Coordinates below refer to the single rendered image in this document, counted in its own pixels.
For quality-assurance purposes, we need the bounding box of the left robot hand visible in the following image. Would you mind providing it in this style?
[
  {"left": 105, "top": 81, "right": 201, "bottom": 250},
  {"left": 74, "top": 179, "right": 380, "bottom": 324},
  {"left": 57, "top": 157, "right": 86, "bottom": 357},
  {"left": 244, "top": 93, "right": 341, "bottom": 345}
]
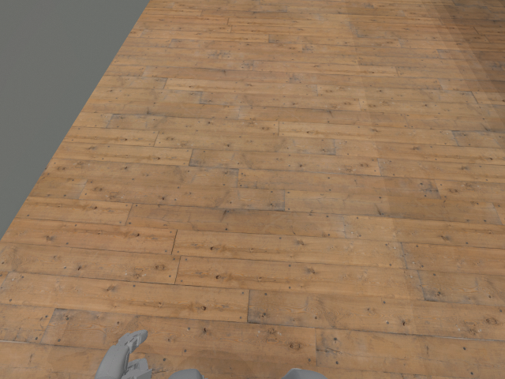
[{"left": 94, "top": 329, "right": 152, "bottom": 379}]

